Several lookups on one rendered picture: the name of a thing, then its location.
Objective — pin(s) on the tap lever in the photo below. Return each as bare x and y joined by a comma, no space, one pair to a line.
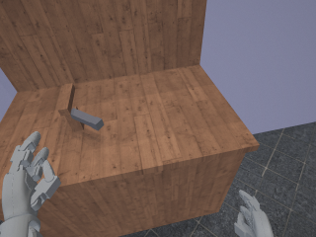
94,122

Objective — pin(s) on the robot right hand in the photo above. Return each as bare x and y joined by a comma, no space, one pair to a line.
258,222

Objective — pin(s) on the counter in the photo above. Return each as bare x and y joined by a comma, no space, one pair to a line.
171,144

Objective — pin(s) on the robot left hand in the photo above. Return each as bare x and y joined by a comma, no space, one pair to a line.
21,194

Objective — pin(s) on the robot left forearm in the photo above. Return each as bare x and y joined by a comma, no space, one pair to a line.
23,225

